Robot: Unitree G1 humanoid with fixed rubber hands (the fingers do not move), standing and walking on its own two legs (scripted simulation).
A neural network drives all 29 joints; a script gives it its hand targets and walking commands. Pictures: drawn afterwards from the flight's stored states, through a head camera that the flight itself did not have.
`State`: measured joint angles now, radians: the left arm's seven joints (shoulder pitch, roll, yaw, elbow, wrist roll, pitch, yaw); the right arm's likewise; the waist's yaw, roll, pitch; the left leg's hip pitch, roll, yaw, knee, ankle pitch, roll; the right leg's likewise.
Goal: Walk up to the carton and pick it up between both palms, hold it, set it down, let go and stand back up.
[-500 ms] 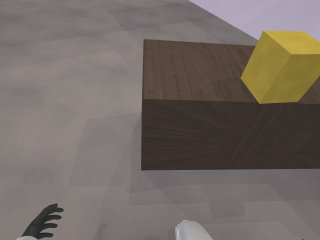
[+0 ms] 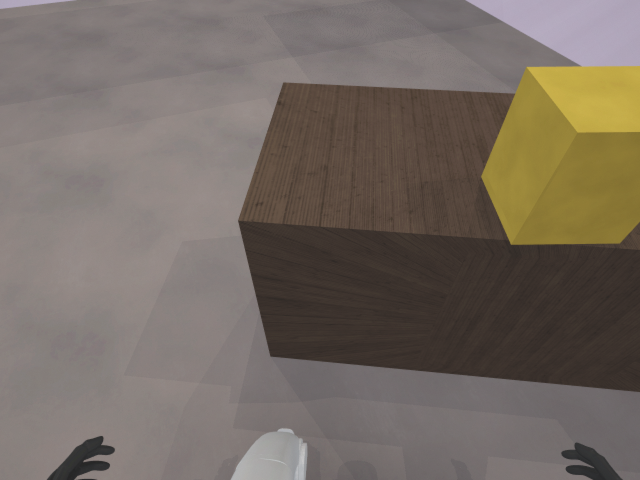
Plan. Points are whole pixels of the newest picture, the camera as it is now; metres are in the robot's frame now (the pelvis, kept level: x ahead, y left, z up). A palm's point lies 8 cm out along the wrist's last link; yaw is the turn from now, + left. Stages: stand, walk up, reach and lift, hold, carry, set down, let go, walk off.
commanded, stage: walk up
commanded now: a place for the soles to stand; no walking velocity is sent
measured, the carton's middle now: (575, 159) +0.68 -0.37 +0.03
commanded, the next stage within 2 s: none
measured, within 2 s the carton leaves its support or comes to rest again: neither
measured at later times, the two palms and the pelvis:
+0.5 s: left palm (269, 373) +0.26 +0.12 -0.06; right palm out of the picture +0.12 -0.56 -0.05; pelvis +0.08 -0.19 -0.02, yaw -2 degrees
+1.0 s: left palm (378, 374) +0.28 -0.03 -0.08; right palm out of the picture +0.22 -0.70 +0.00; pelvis +0.14 -0.35 +0.00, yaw +0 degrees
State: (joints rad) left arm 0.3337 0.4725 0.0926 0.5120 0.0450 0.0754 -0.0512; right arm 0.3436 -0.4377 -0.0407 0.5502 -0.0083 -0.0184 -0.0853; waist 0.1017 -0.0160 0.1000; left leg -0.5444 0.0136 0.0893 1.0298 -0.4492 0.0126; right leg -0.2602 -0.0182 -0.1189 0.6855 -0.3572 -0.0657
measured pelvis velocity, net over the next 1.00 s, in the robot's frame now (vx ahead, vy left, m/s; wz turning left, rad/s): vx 0.14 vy -0.35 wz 0.01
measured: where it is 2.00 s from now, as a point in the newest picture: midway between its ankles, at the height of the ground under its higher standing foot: outside the picture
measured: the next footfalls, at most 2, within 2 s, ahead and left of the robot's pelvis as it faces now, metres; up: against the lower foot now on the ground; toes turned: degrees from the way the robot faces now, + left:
left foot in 0.10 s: +0.14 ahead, +0.08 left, +0.00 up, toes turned +7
right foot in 0.48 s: +0.18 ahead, -0.37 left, +0.00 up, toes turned -4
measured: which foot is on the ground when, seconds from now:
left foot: up 0.00-0.08, down 0.10-0.48, up 0.50-0.76, down 0.78-1.00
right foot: down 0.00-0.10, up 0.12-0.46, down 0.48-0.80, up 0.82-1.00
